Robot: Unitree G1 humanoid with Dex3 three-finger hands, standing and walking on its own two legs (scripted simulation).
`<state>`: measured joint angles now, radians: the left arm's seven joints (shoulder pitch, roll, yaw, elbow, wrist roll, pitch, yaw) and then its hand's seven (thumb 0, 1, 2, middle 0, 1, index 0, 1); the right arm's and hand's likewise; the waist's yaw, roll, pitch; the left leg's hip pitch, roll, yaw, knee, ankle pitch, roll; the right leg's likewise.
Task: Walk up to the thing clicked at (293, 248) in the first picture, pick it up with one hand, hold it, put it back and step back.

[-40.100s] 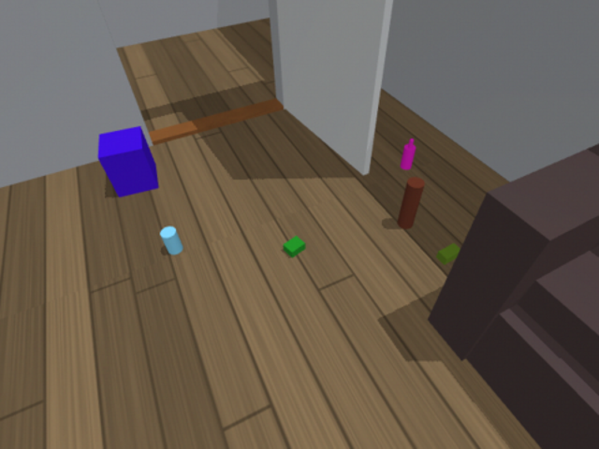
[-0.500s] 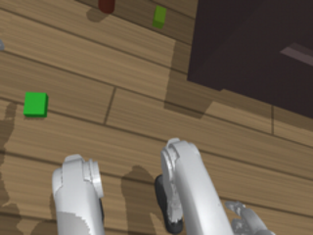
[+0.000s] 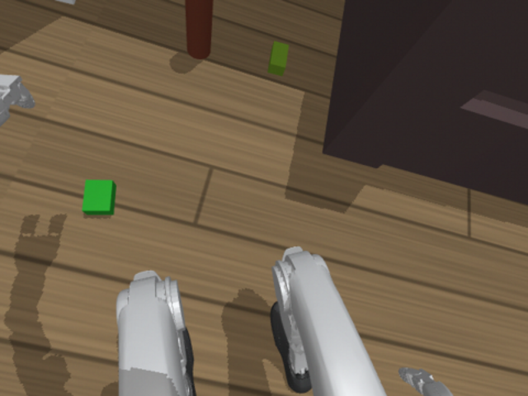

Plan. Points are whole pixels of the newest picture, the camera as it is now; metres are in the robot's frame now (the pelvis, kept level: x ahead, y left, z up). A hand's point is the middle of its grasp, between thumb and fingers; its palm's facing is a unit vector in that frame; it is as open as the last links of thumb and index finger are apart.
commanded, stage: go down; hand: left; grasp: from above
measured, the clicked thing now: (99, 197) +0.54 +0.28 -0.41
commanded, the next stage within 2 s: approach in 1.82 s
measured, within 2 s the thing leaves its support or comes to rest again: neither
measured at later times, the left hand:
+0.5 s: hand out of the picture +0.49 +0.33 +0.00, palm faces -0.46 +0.01 -0.89, open 14.4 cm
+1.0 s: hand out of the picture +0.50 +0.34 +0.02, palm faces -0.45 +0.02 -0.89, open 14.4 cm
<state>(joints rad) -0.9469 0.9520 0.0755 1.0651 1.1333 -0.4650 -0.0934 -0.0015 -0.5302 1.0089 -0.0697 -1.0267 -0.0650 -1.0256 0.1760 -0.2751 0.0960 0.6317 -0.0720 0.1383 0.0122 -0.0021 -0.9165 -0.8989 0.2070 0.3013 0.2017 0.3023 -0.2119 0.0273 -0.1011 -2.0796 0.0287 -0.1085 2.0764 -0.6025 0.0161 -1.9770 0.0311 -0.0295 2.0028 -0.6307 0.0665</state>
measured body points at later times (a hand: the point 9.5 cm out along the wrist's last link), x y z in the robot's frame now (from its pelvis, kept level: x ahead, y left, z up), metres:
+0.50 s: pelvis +0.01 +0.00 +0.04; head +0.21 +0.06 +0.44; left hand +0.51 +0.33 +0.05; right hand +0.08 -0.27 -0.07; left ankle +0.10 +0.12 -0.40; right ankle +0.11 -0.14 -0.39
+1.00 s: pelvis +0.01 +0.01 +0.07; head +0.21 +0.07 +0.47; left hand +0.51 +0.34 +0.08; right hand +0.07 -0.26 -0.04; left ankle +0.10 +0.12 -0.40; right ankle +0.11 -0.14 -0.39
